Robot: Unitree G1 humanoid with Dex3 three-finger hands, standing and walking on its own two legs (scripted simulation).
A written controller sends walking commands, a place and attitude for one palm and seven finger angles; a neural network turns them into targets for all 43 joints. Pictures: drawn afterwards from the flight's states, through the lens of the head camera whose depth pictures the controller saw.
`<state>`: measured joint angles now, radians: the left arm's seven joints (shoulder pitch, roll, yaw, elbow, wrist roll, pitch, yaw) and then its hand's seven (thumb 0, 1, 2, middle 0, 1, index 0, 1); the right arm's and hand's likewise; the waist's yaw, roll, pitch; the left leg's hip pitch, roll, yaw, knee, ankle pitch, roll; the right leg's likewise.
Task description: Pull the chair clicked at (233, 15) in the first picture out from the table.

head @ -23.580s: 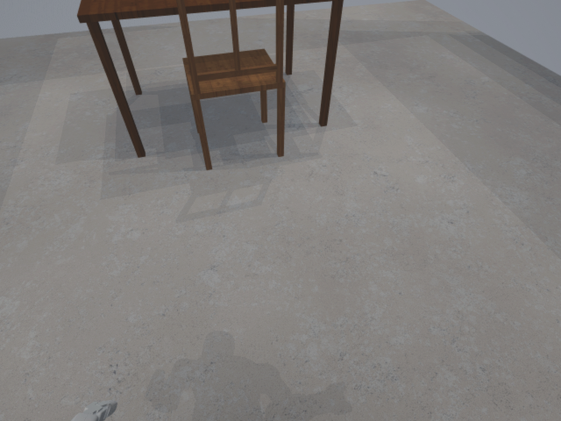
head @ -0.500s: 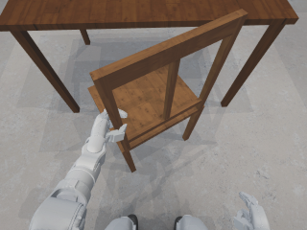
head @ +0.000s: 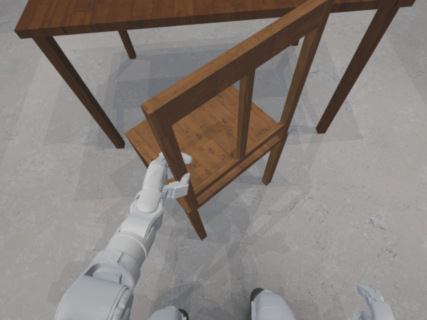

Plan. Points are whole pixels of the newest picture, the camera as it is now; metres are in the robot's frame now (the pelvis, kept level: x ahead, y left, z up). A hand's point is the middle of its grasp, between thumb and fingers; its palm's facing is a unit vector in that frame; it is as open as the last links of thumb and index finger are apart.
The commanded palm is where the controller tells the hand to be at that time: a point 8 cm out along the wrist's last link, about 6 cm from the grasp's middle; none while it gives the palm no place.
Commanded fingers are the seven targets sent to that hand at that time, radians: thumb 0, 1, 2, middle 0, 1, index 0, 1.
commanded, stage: step backward, pulling the chair out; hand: left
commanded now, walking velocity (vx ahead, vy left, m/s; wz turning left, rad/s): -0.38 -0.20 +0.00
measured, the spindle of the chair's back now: (243, 122) +0.53 -0.10 -0.07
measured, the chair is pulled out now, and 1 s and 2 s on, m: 0.22 0.35 0.47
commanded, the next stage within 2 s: stop walking, hand still on the chair in 1.56 s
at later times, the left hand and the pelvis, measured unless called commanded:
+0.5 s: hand (177, 218) +0.30 +0.06 -0.06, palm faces -0.23 -0.95 -0.22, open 6.3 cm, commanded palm +0.29 +0.11 -0.05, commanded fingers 0.00 0.90 0.90 -0.50 -1.45 -0.50 -1.45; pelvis -0.07 +0.02 -0.01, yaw -1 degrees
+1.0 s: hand (178, 253) +0.23 +0.06 -0.05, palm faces -0.17 -0.96 -0.23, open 6.3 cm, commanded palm +0.22 +0.12 -0.06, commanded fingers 0.00 0.90 0.90 -0.50 -1.45 -0.50 -1.45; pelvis -0.14 +0.01 +0.01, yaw +0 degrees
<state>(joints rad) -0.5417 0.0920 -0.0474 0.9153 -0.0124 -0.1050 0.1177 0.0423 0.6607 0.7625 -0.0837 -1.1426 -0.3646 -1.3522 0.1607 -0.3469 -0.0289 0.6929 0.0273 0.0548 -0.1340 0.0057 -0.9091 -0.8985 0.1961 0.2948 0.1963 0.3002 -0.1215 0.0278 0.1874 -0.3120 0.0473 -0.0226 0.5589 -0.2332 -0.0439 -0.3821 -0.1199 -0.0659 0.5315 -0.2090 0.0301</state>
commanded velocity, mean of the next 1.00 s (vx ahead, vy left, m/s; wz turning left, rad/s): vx -0.38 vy -0.04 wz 0.01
